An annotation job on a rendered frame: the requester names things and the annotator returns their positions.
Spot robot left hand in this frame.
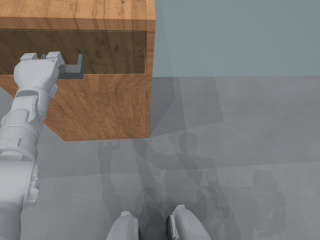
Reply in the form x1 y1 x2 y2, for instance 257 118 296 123
13 51 65 99

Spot left robot forearm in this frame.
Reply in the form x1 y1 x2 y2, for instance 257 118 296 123
0 86 50 164

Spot robot thigh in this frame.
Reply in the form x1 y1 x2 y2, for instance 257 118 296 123
169 209 212 240
105 215 139 240

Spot left robot thigh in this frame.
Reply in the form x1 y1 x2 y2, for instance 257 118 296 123
105 215 139 240

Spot cabinet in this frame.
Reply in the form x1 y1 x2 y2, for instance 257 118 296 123
0 0 156 142

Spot robot left upper arm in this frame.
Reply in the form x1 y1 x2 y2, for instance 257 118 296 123
0 160 41 240

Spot drawer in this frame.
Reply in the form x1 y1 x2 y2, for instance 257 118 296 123
0 28 145 75

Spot right robot thigh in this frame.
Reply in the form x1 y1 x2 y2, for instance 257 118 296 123
169 209 212 240

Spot handle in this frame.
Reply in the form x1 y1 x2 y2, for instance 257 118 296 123
41 54 84 79

